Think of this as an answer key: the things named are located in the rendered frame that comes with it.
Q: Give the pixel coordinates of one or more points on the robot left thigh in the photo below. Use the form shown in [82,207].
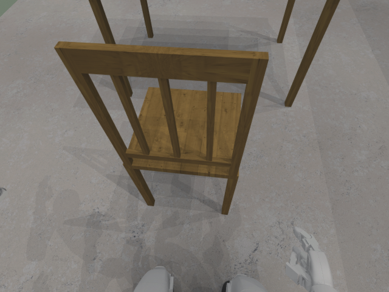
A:
[156,280]

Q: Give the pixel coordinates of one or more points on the chair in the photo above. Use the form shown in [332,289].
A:
[182,131]

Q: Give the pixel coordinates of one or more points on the robot right thigh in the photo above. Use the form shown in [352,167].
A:
[244,284]

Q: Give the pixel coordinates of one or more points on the robot thigh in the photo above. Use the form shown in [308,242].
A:
[244,284]
[156,280]

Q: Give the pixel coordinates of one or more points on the right robot hand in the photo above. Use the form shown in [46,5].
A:
[314,267]

